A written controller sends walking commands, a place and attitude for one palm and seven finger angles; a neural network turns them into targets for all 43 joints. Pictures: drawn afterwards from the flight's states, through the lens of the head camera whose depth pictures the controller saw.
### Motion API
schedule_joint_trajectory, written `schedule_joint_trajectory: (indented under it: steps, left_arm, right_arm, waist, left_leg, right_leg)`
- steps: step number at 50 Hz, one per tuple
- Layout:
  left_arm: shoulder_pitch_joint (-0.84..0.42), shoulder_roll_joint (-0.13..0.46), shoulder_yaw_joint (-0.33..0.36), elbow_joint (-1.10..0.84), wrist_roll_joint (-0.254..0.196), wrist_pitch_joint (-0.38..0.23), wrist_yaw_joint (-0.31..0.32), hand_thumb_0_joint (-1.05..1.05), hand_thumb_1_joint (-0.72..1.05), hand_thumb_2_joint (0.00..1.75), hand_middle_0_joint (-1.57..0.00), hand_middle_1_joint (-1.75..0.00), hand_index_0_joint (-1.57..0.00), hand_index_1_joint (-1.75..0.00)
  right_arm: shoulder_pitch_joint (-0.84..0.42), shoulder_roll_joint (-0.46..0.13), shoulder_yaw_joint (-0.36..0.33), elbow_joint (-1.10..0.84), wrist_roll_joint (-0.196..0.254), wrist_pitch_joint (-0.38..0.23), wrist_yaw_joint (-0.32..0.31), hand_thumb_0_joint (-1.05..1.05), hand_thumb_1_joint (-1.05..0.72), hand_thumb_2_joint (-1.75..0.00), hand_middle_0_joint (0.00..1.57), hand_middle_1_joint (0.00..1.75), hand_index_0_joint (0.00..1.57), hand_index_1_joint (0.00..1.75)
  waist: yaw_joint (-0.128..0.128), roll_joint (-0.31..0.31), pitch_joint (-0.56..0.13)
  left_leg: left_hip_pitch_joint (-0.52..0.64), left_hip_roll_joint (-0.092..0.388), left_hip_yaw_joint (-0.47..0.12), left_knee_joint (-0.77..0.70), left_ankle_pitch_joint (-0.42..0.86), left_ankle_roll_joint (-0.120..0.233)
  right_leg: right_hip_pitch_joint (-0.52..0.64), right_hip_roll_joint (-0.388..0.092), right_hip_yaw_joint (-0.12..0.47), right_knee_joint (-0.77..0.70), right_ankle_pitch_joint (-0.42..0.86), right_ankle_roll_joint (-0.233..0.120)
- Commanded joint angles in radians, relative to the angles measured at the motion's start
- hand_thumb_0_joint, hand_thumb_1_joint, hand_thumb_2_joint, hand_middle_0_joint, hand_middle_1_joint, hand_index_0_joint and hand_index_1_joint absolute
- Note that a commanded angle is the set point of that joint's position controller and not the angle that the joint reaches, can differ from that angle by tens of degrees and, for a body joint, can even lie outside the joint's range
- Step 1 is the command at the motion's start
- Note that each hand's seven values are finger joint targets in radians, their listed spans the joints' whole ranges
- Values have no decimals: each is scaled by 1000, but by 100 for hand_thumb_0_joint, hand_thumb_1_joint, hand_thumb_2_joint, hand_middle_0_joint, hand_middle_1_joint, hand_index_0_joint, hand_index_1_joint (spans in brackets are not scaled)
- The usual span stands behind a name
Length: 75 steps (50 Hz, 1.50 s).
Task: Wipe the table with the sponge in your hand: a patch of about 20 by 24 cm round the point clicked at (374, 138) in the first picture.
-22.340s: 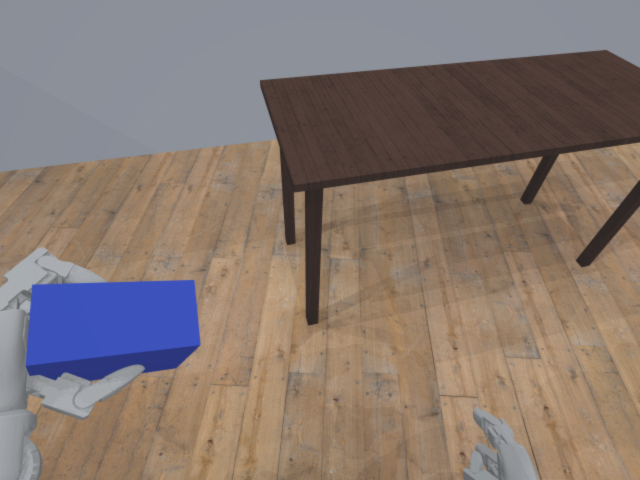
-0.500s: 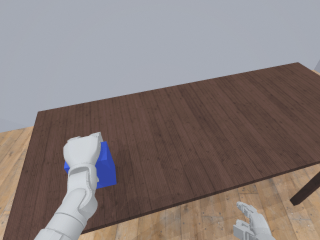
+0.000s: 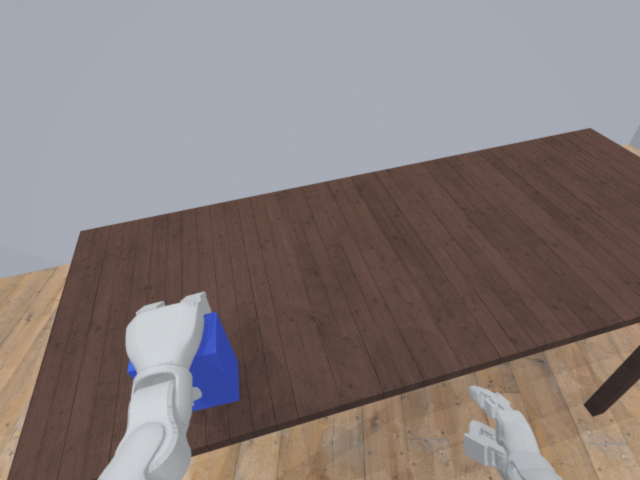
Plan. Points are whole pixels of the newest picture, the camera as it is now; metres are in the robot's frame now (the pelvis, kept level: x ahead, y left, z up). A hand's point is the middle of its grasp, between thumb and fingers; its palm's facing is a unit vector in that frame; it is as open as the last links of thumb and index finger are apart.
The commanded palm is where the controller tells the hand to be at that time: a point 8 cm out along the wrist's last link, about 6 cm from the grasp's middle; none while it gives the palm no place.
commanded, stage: wipe back along the middle lane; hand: left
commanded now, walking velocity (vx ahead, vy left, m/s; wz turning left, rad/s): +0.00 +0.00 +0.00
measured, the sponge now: (194, 374) +0.26 +0.22 -0.02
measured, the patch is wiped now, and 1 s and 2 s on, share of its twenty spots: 0.70 0.75 0.80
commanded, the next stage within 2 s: slide across to the third lane in 0.94 s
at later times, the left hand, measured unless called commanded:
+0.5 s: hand (184, 361) +0.25 +0.22 +0.03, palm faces +0.02 -0.08 -1.00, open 10.4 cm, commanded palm +0.20 +0.20 +0.06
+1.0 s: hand (184, 361) +0.25 +0.22 +0.03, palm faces +0.02 -0.07 -1.00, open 10.4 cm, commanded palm +0.20 +0.20 +0.06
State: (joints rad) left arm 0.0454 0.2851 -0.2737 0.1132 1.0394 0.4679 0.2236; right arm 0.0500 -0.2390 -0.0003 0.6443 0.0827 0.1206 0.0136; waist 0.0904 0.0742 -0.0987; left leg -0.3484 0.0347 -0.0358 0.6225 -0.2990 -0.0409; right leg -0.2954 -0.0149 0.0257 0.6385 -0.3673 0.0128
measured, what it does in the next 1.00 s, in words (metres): stands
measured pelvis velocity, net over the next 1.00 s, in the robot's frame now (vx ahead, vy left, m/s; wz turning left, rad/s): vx -0.01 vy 0.00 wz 0.00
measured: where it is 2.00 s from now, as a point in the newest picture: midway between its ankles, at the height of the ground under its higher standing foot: outside the picture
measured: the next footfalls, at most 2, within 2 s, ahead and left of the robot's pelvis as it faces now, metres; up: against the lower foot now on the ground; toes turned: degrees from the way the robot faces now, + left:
none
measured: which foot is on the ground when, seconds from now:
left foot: down 0.00-1.00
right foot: down 0.00-1.00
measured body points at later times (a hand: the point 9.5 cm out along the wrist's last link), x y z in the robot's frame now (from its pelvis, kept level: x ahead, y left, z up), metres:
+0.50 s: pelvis -0.01 +0.00 +0.00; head -0.03 -0.03 +0.45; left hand +0.24 +0.22 +0.08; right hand +0.22 -0.21 -0.08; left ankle +0.02 +0.15 -0.72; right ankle -0.02 -0.13 -0.72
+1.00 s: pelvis -0.01 +0.00 +0.00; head -0.04 -0.03 +0.45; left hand +0.24 +0.22 +0.08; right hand +0.22 -0.21 -0.08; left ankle +0.02 +0.15 -0.72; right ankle -0.02 -0.13 -0.72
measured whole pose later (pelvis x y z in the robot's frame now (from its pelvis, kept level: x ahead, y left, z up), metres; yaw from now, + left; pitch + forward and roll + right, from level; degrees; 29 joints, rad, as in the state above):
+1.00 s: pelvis -0.01 +0.00 +0.00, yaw +0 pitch +1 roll +0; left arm 0.01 0.26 -0.28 0.17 1.05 0.45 0.23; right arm 0.05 -0.24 -0.01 0.66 0.08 0.10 0.00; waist 0.10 0.07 -0.10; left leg -0.37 0.03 -0.03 0.63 -0.28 -0.04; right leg -0.32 -0.01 0.03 0.66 -0.36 0.01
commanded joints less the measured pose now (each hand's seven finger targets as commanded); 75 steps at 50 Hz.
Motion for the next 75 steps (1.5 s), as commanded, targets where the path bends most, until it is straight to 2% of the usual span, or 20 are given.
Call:
schedule_joint_trajectory:
  steps: [1, 6, 8, 10, 13, 17, 18, 19, 23, 24, 28, 29, 32, 33, 34, 38, 39, 48, 56, 75]
  left_arm:
    - [33, 32, 10, -51, -48, -1, -44, 0, 10, 130, -120, -160, -120, -160]
    - [30, 32, 13, -65, -45, -8, -37, 0, 10, 130, -120, -160, -120, -160]
    - [18, 91, 76, -58, -36, -10, -28, 0, 10, 130, -120, -160, -120, -160]
    - [1, 19, 0, -52, -34, -6, -32, 0, 10, 130, -120, -160, -120, -160]
    - [-1, 59, 45, -26, -26, -4, -25, 0, 10, 130, -120, -160, -120, -160]
    - [-36, 4, -16, -9, -20, -6, -29, 0, 10, 130, -120, -160, -120, -160]
    - [-35, 44, 29, -2, -17, -9, -24, 0, 10, 130, -120, -160, -120, -160]
    - [-30, -7, -21, -15, -21, -8, -28, 0, 10, 130, -120, -160, -120, -160]
    - [-37, 55, 45, 4, -20, -11, -22, 0, 10, 130, -120, -160, -120, -160]
    - [-53, -10, -26, -8, -18, -9, -27, 0, 10, 130, -120, -160, -120, -160]
    - [-73, 26, 8, 20, -13, -5, -25, 0, 10, 130, -120, -160, -120, -160]
    - [-98, -21, -39, -5, -19, -5, -29, 0, 10, 130, -120, -160, -120, -160]
    - [-82, -24, -41, 22, -20, -7, -31, 0, 10, 130, -120, -160, -120, -160]
    - [-75, 29, 16, 19, -20, -9, -27, 0, 10, 130, -120, -160, -120, -160]
    - [-94, -16, -34, 13, -21, -5, -31, 0, 10, 130, -120, -160, -120, -160]
    - [-79, 39, 26, 37, -19, -11, -27, 0, 10, 130, -120, -160, -120, -160]
    - [-85, -12, -25, 15, -24, -12, -31, 0, 10, 130, -120, -160, -120, -160]
    - [-46, 27, 21, 29, -22, -15, -26, 0, 10, 130, -120, -160, -120, -160]
    - [-140, -50, -81, -24, -30, 0, -36, 0, 10, 130, -120, -160, -120, -160]
    - [-296, -135, -187, -55, -38, -26, -23, 0, 10, 130, -120, -160, -120, -160]
  right_arm:
    - [-222, -95, -32, -179, -2, -66, -5, 0, -90, -90, 20, 30, 20, 30]
    - [-225, -95, -34, -176, -4, -72, -7, 0, -90, -90, 20, 30, 20, 30]
    - [-223, -107, -38, -162, -8, -74, -11, 0, -90, -90, 20, 30, 20, 30]
    - [-224, -93, -34, -172, -4, -75, -9, 0, -90, -90, 20, 30, 20, 30]
    - [-225, -104, -39, -161, -8, -77, -12, 0, -90, -90, 20, 30, 20, 30]
    - [-220, -96, -37, -164, -6, -80, -13, 0, -90, -90, 20, 30, 20, 30]
    - [-217, -104, -41, -154, -8, -80, -14, 0, -90, -90, 20, 30, 20, 30]
    - [-215, -96, -38, -168, -5, -79, -12, 0, -90, -90, 20, 30, 20, 30]
    - [-216, -107, -42, -154, -9, -79, -17, 0, -90, -90, 20, 30, 20, 30]
    - [-219, -96, -38, -166, -6, -78, -16, 0, -90, -90, 20, 30, 20, 30]
    - [-222, -104, -39, -155, -8, -75, -16, 0, -90, -90, 20, 30, 20, 30]
    - [-218, -97, -38, -167, -5, -75, -16, 0, -90, -90, 20, 30, 20, 30]
    - [-222, -95, -35, -162, -4, -74, -16, 0, -90, -90, 20, 30, 20, 30]
    - [-217, -103, -40, -157, -7, -73, -18, 0, -90, -90, 20, 30, 20, 30]
    - [-221, -96, -35, -165, -4, -72, -17, 0, -90, -90, 20, 30, 20, 30]
    - [-219, -104, -39, -153, -7, -74, -21, 0, -90, -90, 20, 30, 20, 30]
    - [-216, -96, -35, -165, -4, -74, -20, 0, -90, -90, 20, 30, 20, 30]
    - [-219, -102, -40, -160, -8, -79, -18, 0, -90, -90, 20, 30, 20, 30]
    - [-239, -91, -37, -170, -3, -73, -14, 0, -90, -90, 20, 30, 20, 30]
    - [-257, -71, -41, -154, 2, -82, 9, 0, -90, -90, 20, 30, 20, 30]
  waist:
    - [11, -164, -54]
    - [9, -168, -45]
    - [17, -147, -51]
    - [7, -147, -39]
    - [18, -137, -39]
    - [7, -156, -48]
    - [12, -151, -53]
    - [8, -138, -71]
    - [15, -173, -67]
    - [3, -153, -66]
    - [10, -165, -46]
    - [-1, -149, -70]
    - [2, -171, -47]
    - [10, -171, -60]
    - [2, -163, -70]
    - [13, -169, -48]
    - [4, -155, -75]
    - [18, -167, -57]
    - [-6, -149, -47]
    - [-14, -146, -104]
  left_leg:
    - [85, -63, 31, -62, 193, 64]
    - [83, -63, 33, -66, 182, 63]
    - [86, -63, 28, -70, 173, 59]
    - [82, -63, 32, -72, 168, 62]
    - [81, -61, 27, -77, 156, 59]
    - [79, -62, 29, -70, 155, 62]
    - [80, -59, 23, -73, 147, 58]
    - [79, -60, 31, -69, 153, 63]
    - [72, -60, 25, -67, 147, 59]
    - [73, -60, 32, -64, 139, 63]
    - [66, -56, 19, -72, 119, 59]
    - [67, -57, 28, -69, 117, 65]
    - [63, -58, 28, -65, 120, 64]
    - [65, -56, 21, -68, 115, 61]
    - [66, -58, 28, -67, 113, 65]
    - [62, -57, 22, -69, 104, 61]
    - [65, -60, 30, -66, 112, 65]
    - [65, -59, 24, -64, 128, 61]
    - [84, -54, 25, -74, 111, 67]
    - [133, -41, 14, -85, 150, 68]
  right_leg:
    - [-3, 51, -19, -125, 292, -67]
    - [-11, 49, -10, -134, 285, -65]
    - [-13, 53, 8, -140, 265, -72]
    - [-26, 51, -15, -132, 250, -68]
    - [-35, 55, -2, -139, 220, -74]
    - [-48, 53, -17, -127, 224, -71]
    - [-50, 58, -8, -130, 202, -76]
    - [-40, 56, -29, -114, 223, -73]
    - [-43, 56, -3, -128, 215, -74]
    - [-52, 53, -25, -120, 202, -70]
    - [-71, 58, -15, -127, 159, -76]
    - [-61, 54, -32, -115, 173, -71]
    - [-70, 53, -26, -121, 178, -70]
    - [-64, 56, -15, -126, 159, -74]
    - [-62, 52, -32, -120, 166, -69]
    - [-70, 55, -11, -134, 144, -74]
    - [-56, 52, -28, -119, 168, -70]
    - [-55, 53, -12, -129, 185, -74]
    - [-72, 49, -31, -136, 145, -71]
    - [-47, 52, -64, -118, 183, -77]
